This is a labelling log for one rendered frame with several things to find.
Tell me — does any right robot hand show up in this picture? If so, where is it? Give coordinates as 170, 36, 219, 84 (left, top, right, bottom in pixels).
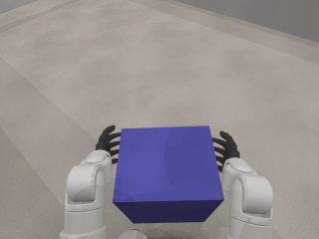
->
212, 131, 240, 173

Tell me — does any left robot hand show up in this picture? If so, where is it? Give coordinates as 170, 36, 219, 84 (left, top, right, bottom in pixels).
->
95, 124, 121, 164

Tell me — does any carton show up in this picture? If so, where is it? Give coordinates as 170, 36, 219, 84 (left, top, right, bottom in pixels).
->
113, 125, 224, 224

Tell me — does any left robot forearm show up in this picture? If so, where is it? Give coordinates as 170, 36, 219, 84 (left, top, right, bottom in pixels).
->
59, 149, 113, 239

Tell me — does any right robot forearm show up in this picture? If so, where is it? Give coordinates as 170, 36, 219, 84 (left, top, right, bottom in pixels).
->
221, 157, 274, 239

